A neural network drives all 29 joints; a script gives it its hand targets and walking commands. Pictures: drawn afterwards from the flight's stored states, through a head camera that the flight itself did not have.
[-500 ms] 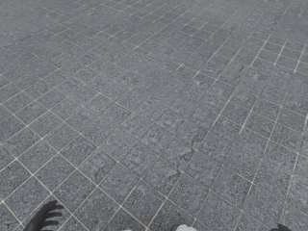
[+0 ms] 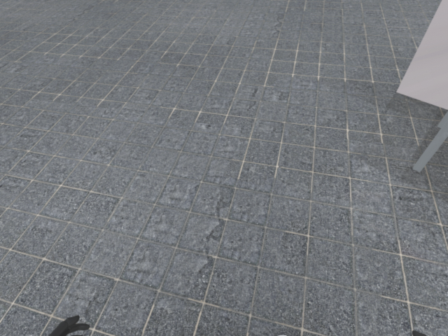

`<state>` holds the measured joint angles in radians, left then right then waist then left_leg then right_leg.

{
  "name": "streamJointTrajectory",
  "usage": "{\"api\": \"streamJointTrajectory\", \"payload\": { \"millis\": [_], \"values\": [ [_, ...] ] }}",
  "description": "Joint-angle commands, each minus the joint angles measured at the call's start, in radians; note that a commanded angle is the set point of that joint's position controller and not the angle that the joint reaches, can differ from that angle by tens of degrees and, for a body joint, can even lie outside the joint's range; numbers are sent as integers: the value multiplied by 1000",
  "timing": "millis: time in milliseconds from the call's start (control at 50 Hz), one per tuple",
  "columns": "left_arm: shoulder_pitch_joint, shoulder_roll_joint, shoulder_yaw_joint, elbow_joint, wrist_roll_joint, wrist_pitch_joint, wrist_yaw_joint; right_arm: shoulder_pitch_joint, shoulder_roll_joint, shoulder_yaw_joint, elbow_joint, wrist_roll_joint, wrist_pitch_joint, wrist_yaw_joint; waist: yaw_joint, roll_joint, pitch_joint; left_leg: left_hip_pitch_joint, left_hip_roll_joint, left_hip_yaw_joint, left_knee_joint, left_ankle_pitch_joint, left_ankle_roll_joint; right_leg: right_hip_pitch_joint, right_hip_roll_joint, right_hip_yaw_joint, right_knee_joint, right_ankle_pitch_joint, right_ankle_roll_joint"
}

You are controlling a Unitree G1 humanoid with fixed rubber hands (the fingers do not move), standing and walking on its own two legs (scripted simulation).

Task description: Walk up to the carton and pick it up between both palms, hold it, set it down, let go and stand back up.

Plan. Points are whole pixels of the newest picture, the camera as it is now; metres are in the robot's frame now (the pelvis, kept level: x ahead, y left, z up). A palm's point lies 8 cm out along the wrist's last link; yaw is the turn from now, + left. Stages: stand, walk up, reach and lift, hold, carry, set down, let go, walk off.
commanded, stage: walk up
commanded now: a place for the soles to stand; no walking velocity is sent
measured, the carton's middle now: out of the picture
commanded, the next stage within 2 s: none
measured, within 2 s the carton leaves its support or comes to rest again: neither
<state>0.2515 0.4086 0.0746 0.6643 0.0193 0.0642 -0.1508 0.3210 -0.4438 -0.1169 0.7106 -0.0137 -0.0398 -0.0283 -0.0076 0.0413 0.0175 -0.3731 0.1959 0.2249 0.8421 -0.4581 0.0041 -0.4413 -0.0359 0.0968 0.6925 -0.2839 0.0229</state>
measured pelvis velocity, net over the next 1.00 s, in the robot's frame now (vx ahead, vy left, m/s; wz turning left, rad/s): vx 0.16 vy -0.13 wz -0.46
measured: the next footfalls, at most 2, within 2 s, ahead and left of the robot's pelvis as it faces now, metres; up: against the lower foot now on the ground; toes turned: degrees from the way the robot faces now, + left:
left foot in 0.22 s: +0.14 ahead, +0.10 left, +0.00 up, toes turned +2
right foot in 0.72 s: +0.16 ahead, -0.25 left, +0.00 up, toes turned -21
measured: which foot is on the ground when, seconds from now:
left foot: up 0.00-0.20, down 0.22-0.74, up 0.76-1.00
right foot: down 0.00-0.24, up 0.26-0.70, down 0.72-1.00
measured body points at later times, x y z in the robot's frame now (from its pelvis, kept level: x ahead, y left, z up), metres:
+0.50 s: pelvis +0.07 -0.01 +0.03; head +0.07 +0.04 +0.47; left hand +0.26 +0.27 -0.09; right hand +0.08 -0.38 +0.00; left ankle +0.10 +0.10 -0.72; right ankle +0.04 -0.22 -0.64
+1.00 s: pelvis +0.16 -0.13 +0.01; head +0.19 -0.14 +0.46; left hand +0.39 +0.13 -0.08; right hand +0.11 -0.47 -0.08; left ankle +0.27 -0.03 -0.68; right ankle +0.12 -0.23 -0.72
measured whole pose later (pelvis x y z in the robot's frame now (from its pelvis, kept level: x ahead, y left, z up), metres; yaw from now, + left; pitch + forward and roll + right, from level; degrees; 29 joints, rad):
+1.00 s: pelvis +0.16 -0.13 +0.01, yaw -26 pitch +3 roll -1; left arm 0.29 0.43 0.08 0.69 0.02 0.02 -0.10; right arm 0.33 -0.45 -0.08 0.71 -0.01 -0.07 -0.02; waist 0.04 0.03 0.02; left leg -0.59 0.14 0.08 0.94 -0.45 0.00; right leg -0.34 0.07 0.06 0.57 -0.28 -0.03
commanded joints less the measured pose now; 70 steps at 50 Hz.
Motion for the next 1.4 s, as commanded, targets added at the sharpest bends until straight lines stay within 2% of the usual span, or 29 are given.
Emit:
{"api": "streamJointTrajectory", "payload": {
  "millis": [0, 120, 160, 180, 200, 220, 240, 260, 320, 360, 420, 560, 620, 660, 680, 700, 720, 740, 780, 840, 980, 1040, 1060, 1080, 1100, 1120, 1140, 1240, 1380],
  "values": [
    [-59, 319, 106, -100, 27, -22, 42, -11, -225, -40, -30, -1, -63, -7, 48, -378, -8, -249, -106, -164, 70, -22, -5, 198, -77, 383, -361, -114, -252],
    [-55, 248, 82, -146, 36, -23, 23, 56, -206, -32, -3, -12, -78, -20, 32, -268, -114, -33, -194, -102, -155, 125, 6, 111, -70, 391, -304, 4, -267],
    [-165, 219, 61, -175, 30, -22, 19, 211, -209, -41, 45, -10, -87, -29, -72, -186, -153, 347, -158, -136, -385, 339, 23, -149, -7, 295, -192, -114, -180],
    [-156, 154, 46, -180, 31, -22, 22, 290, -271, -59, 58, -25, -88, -37, -109, -17, -185, 536, -71, -222, -469, 277, 35, -302, 80, 185, -54, -203, -91],
    [-89, 89, 33, -163, 38, -22, 25, 286, -353, -85, 46, -36, -84, -43, -103, 201, -230, 612, 238, -553, -558, 33, 82, -430, 171, 62, 235, -198, -58],
    [-34, 176, 51, -127, 48, -13, 37, 134, -388, -94, -26, -30, -83, -49, -47, 98, -170, 448, 417, -709, -653, -234, 134, -434, 69, 75, 369, -146, -19],
    [10, 263, 76, -90, 56, -5, 31, 9, -390, -88, -48, -19, -85, -42, 4, 67, -111, 336, 426, -687, -692, -399, 181, -399, -3, 46, 409, -104, -12],
    [25, 300, 85, -62, 52, -2, 22, -53, -366, -80, -51, -22, -90, -34, 29, 70, -32, 224, 376, -599, -718, -428, 165, -355, -35, 45, 431, -53, -15],
    [23, 270, 88, -25, 34, -13, 2, -64, -270, -67, -23, -19, -94, -38, 38, 70, 82, 114, 185, -258, -695, -65, 53, -220, -34, 4, 442, 79, 6],
    [3, 234, 82, -37, 20, -18, -4, -4, -258, -64, -6, -19, -87, -30, 12, 100, 126, 105, 125, -146, -672, 57, 52, -194, -48, -21, 380, 169, 12],
    [-38, 196, 60, -56, 3, -21, -13, 23, -275, -65, -3, -16, -81, -15, -23, 120, 126, 205, 103, -102, -669, 95, 81, -223, -52, -40, 276, 205, 19],
    [-136, 194, 45, -87, 17, -29, -14, 48, -329, -79, -18, -15, -74, 3, -54, 80, -14, 389, 197, -39, -542, 318, 153, -145, -103, -84, 32, 34, -3],
    [-66, 185, 52, -66, 15, -41, -2, 7, -335, -79, -26, -10, -63, 9, -13, 107, -95, 398, 221, 17, -379, 549, 153, 8, -73, -130, -141, -85, -45],
    [37, 214, 76, -11, 28, -58, 16, 26, -299, -68, -24, -6, -50, 14, 40, 2, -175, 289, 164, 68, -143, 463, 147, 202, -12, -159, -220, 4, -88],
    [110, 263, 96, 13, 35, -66, 30, 51, -243, -48, -21, -8, -44, 16, 79, -132, -216, 173, 97, 53, 31, 357, 135, 337, 28, -98, -231, -51, -118],
    [130, 324, 116, 16, 36, -64, 45, 87, -169, -20, -26, -9, -45, 19, 89, -301, -176, -43, 9, 47, 135, 17, 100, 422, -28, 62, -279, -133, -151],
    [123, 393, 130, -11, 38, -61, 53, 35, -133, 0, -65, -5, -45, 20, 126, -407, -113, -316, -99, 21, 275, -127, 40, 443, -144, 378, -366, -341, -224],
    [105, 406, 134, -21, 20, -53, 55, -19, -208, -14, -83, 7, -51, 13, 122, -429, -95, -383, -139, -108, 327, -154, 18, 456, -210, 652, -467, -331, -307],
    [49, 343, 121, -34, -10, -49, 60, -10, -243, -15, -47, 18, -68, 5, 100, -297, -64, -367, -62, -178, 248, -51, 23, 440, -184, 456, -384, -76, -297],
    [105, 233, 91, -20, -8, -66, 71, 25, -202, -6, -20, 14, -76, 5, 62, -249, -91, -293, -77, -178, 162, 19, 11, 398, -88, 230, -256, 494, -239],
    [3, 240, 78, -85, 15, -75, 58, 50, -192, -10, 8, 12, -91, -4, 44, -229, -67, -148, -110, -127, -63, 197, 15, 197, -95, 261, -267, 231, -284],
    [-100, 209, 59, -112, 10, -67, 49, 268, -208, -33, 75, 5, -110, -17, -87, -81, -104, 314, -150, -78, -286, 423, 26, -86, -24, 164, -78, 114, -209],
    [-79, 160, 46, -118, 12, -75, 49, 352, -258, -53, 87, -10, -113, -31, -136, 50, -153, 474, -58, -182, -345, 369, 47, -195, 48, 90, 102, 48, -149],
    [7, 93, 29, -100, 14, -74, 54, 358, -324, -70, 74, -26, -114, -39, -119, 217, -196, 584, 185, -532, -440, 120, 109, -369, 165, 40, 323, -268, -90],
    [77, 161, 44, -68, 29, -59, 63, 228, -368, -80, 12, -16, -109, -39, -52, 156, -169, 447, 385, -756, -565, -242, 177, -387, 115, 36, 468, -254, -51],
    [100, 247, 69, -29, 35, -43, 61, 107, -363, -79, -15, -1, -105, -33, -5, 66, -83, 301, 395, -742, -645, -452, 191, -351, 56, 53, 491, -196, -50],
    [112, 289, 85, -4, 36, -36, 53, 41, -348, -71, -16, 1, -106, -24, 22, 53, -16, 217, 360, -663, -677, -461, 179, -317, 21, 47, 506, -159, -51],
    [89, 247, 91, 26, 17, -40, 27, 2, -297, -60, -11, -2, -107, -18, 19, 132, 124, 29, 173, -266, -658, -110, 128, -188, -29, 5, 471, 69, 4],
    [-7, 207, 66, 0, 12, -33, 8, 26, -329, -76, 4, -2, -96, -1, -22, 126, 73, 189, 176, -153, -639, -30, 151, -186, -67, -43, 265, 101, 26]
  ]
}}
